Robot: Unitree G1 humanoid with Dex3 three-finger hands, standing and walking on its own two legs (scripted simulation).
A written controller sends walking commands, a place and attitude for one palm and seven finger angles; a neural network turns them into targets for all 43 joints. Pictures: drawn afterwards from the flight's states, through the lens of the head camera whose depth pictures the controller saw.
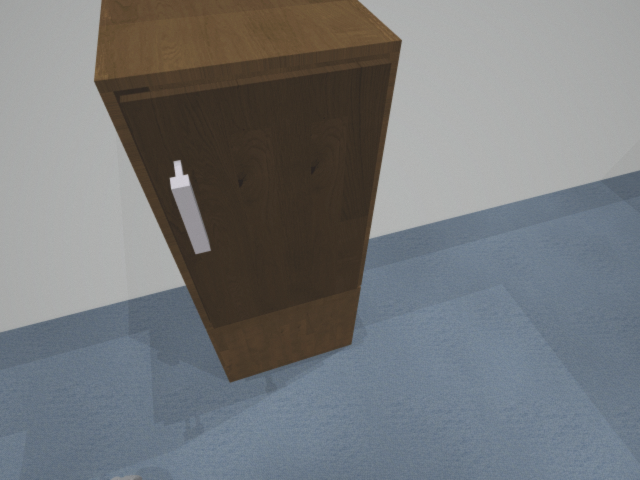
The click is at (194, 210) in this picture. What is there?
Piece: cupboard door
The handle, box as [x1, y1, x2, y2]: [170, 160, 210, 253]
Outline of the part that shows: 173,161 176,176 170,178 171,189 195,253 210,250 207,235 187,174 184,175 182,173 180,160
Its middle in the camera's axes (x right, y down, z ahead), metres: -0.20 -0.05 +0.60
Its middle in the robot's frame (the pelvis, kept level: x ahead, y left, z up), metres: +0.48 +0.23 +0.05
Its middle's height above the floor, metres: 0.81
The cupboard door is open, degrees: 0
